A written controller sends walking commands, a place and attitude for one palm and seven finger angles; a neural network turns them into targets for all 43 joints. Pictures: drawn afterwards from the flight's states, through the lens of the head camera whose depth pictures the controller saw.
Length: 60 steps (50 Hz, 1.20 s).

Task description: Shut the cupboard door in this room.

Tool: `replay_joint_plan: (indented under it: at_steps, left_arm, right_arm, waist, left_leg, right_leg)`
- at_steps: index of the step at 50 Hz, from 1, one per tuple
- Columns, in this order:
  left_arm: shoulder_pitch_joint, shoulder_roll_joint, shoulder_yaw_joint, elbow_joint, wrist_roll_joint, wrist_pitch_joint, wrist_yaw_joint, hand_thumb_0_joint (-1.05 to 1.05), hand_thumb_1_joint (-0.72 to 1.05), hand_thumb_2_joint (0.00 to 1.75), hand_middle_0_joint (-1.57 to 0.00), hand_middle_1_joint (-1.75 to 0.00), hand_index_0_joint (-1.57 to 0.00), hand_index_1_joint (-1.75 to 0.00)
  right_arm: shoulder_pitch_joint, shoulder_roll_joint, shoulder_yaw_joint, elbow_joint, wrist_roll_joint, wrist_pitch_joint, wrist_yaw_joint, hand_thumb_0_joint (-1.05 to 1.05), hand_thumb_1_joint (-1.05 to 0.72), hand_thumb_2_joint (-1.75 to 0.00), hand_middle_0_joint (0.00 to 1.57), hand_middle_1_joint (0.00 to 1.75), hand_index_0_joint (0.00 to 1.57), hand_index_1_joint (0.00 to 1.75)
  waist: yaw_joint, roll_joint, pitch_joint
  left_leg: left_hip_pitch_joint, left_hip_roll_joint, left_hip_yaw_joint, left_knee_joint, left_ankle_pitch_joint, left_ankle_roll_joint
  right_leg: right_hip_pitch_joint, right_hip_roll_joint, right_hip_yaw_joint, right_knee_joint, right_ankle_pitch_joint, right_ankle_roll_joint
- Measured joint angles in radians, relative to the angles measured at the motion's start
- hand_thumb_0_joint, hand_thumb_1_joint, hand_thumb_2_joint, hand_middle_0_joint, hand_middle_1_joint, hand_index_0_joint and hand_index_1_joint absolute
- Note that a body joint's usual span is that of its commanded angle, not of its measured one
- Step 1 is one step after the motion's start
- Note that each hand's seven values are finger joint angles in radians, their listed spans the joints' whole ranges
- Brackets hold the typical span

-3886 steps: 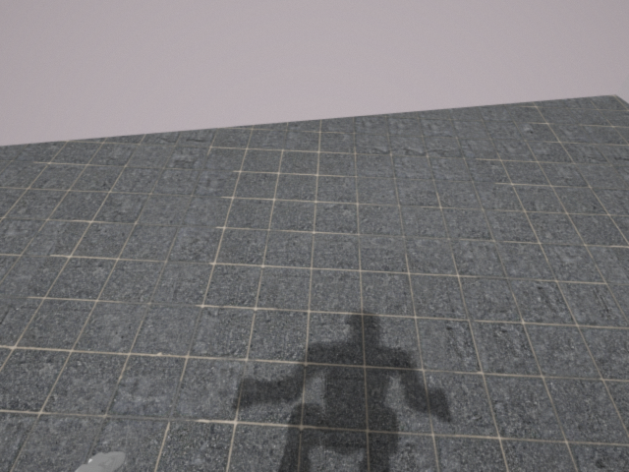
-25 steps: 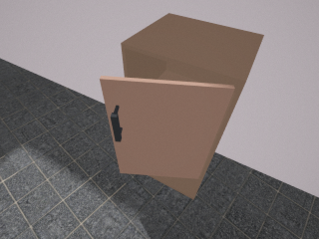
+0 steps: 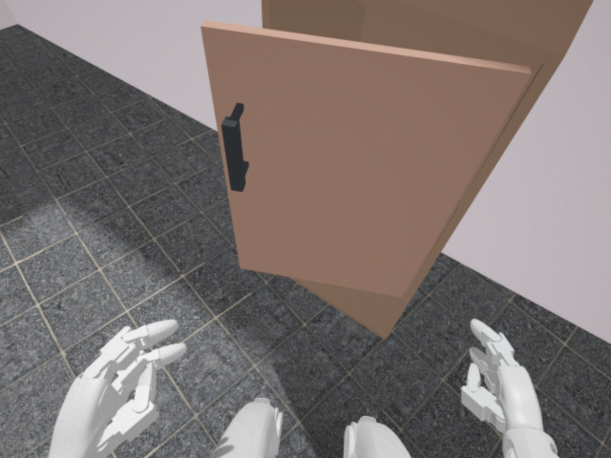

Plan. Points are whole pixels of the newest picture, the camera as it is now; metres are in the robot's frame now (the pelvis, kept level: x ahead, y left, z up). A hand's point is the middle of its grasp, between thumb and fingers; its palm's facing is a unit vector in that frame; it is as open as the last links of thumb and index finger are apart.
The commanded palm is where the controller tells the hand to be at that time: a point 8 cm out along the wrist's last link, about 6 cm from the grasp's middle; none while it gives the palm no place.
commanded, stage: raise the hand and make a fist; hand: left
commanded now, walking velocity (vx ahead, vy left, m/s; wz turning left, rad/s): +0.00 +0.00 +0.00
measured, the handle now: (238, 148) +0.54 +0.17 +0.08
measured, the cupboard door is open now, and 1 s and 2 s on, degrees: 25 25 25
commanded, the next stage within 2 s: bring the fist close to the handle in 1.44 s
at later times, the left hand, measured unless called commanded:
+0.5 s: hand (165, 345) +0.23 +0.19 +0.06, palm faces -0.07 -1.00 -0.01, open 3.6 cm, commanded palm +0.20 +0.24 +0.07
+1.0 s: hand (156, 315) +0.25 +0.20 +0.07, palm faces -0.07 -1.00 -0.03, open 3.1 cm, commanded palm +0.23 +0.26 +0.08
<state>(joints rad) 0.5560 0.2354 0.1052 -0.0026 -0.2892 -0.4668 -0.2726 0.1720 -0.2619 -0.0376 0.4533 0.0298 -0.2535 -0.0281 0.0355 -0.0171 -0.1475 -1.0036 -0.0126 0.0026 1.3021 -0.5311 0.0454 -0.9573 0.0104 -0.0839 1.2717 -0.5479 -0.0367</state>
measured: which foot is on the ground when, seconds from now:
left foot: down 0.00-1.00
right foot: down 0.00-1.00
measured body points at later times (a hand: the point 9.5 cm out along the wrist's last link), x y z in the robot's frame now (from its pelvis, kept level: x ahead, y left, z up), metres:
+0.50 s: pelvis +0.03 +0.01 +0.01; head +0.10 +0.02 +0.45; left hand +0.22 +0.24 +0.06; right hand +0.21 -0.24 -0.07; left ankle +0.06 +0.09 -0.62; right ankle +0.05 -0.10 -0.62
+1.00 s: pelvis +0.03 +0.02 +0.02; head +0.09 +0.04 +0.47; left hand +0.25 +0.26 +0.08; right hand +0.22 -0.21 -0.04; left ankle +0.06 +0.09 -0.62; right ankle +0.05 -0.10 -0.62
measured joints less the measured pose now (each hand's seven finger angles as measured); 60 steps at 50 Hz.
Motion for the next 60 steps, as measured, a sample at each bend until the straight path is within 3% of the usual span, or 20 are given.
replay_joint_plan:
  at_steps: [5, 10, 14, 19, 25, 43, 60]
  left_arm:
    - [-0.014, 0.015, -0.003, -0.112, -0.002, -0.041, -0.02, 0.02, 0.9, 0.9, -0.56, -0.69, -0.56, -0.69]
    - [-0.096, 0.016, -0.003, -0.109, 0.0, 0.079, -0.075, 0.01, 0.9, 0.9, -0.65, -0.79, -0.65, -0.79]
    - [-0.084, 0.015, 0.018, -0.115, -0.013, 0.148, -0.063, 0.01, 0.9, 0.9, -0.72, -0.87, -0.72, -0.87]
    - [-0.043, 0.009, 0.043, -0.119, -0.023, 0.102, -0.035, 0.01, 0.9, 0.9, -0.81, -0.97, -0.81, -0.97]
    - [-0.041, 0.012, 0.033, -0.1, -0.021, 0.057, -0.045, 0.01, 0.9, 0.9, -0.92, -1.09, -0.92, -1.09]
    - [-0.108, 0.034, 0.027, -0.071, 0.0, 0.081, -0.008, 0.01, 0.9, 0.9, -1.24, -1.43, -1.24, -1.43]
    - [-0.172, 0.044, 0.046, -0.02, -0.006, 0.1, -0.018, 0.01, 0.9, 0.9, -1.3, -1.5, -1.3, -1.49]
  right_arm:
    - [-0.02, 0.017, 0.039, 0.029, -0.006, -0.009, -0.013, 0.01, -0.91, -0.9, 0.2, 0.3, 0.2, 0.3]
    - [-0.016, 0.061, 0.057, 0.05, 0.003, 0.025, -0.014, 0.01, -0.9, -0.89, 0.2, 0.3, 0.2, 0.3]
    - [0.019, 0.085, 0.051, 0.054, 0.004, 0.055, -0.014, 0.01, -0.9, -0.89, 0.21, 0.3, 0.21, 0.3]
    - [0.061, 0.068, 0.034, 0.061, 0.001, 0.067, -0.014, 0.01, -0.9, -0.89, 0.21, 0.3, 0.2, 0.3]
    - [0.069, 0.025, 0.017, 0.06, 0.001, 0.069, -0.018, 0.01, -0.9, -0.89, 0.2, 0.3, 0.2, 0.3]
    - [0.061, 0.037, 0.058, 0.006, -0.006, 0.098, -0.007, 0.01, -0.9, -0.89, 0.2, 0.3, 0.2, 0.3]
    - [0.092, 0.019, 0.061, 0.019, -0.006, 0.109, -0.002, 0.01, -0.9, -0.89, 0.2, 0.3, 0.2, 0.3]
  waist:
    - [0.023, 0.039, -0.005]
    - [0.012, 0.055, -0.011]
    - [-0.007, 0.058, -0.016]
    - [-0.019, 0.057, -0.026]
    - [-0.028, 0.052, -0.026]
    - [-0.042, 0.049, -0.027]
    - [-0.053, 0.052, -0.019]
  left_leg:
    - [-0.049, 0.006, -0.043, 0.036, -0.018, -0.009]
    - [-0.061, 0.013, -0.039, 0.028, -0.024, -0.01]
    - [-0.033, 0.016, -0.023, -0.005, -0.025, -0.008]
    - [-0.011, 0.013, -0.012, -0.033, -0.026, -0.003]
    - [-0.017, 0.011, -0.01, -0.026, -0.032, 0.004]
    - [0.039, 0.008, -0.012, -0.077, -0.015, 0.015]
    - [0.076, 0.005, -0.008, -0.115, -0.002, 0.018]
  right_leg:
    - [-0.023, 0.009, -0.042, 0.001, -0.011, -0.007]
    - [-0.039, 0.017, -0.037, -0.009, -0.012, -0.007]
    - [-0.019, 0.02, -0.018, -0.037, -0.009, -0.002]
    - [-0.002, 0.018, -0.006, -0.06, -0.009, 0.004]
    - [-0.005, 0.015, -0.005, -0.056, -0.014, 0.01]
    - [0.06, 0.015, -0.004, -0.124, 0.012, 0.022]
    - [0.096, 0.014, 0.002, -0.162, 0.026, 0.026]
